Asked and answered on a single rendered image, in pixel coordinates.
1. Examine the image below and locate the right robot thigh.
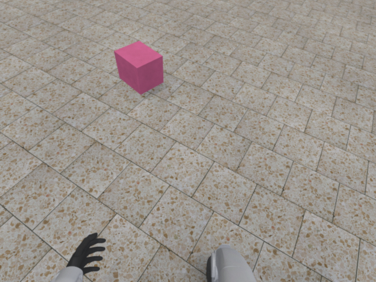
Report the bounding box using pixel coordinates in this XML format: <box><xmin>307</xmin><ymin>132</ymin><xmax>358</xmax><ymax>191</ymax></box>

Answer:
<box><xmin>211</xmin><ymin>247</ymin><xmax>256</xmax><ymax>282</ymax></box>

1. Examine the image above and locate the robot left hand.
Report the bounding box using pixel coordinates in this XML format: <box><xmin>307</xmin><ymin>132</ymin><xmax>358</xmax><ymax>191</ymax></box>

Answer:
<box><xmin>66</xmin><ymin>233</ymin><xmax>106</xmax><ymax>275</ymax></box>

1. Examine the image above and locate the carton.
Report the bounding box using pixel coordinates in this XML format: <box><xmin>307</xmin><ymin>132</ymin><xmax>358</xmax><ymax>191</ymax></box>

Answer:
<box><xmin>114</xmin><ymin>41</ymin><xmax>163</xmax><ymax>95</ymax></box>

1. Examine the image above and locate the left robot forearm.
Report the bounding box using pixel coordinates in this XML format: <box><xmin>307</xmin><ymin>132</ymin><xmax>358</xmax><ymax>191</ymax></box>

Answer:
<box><xmin>50</xmin><ymin>266</ymin><xmax>83</xmax><ymax>282</ymax></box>

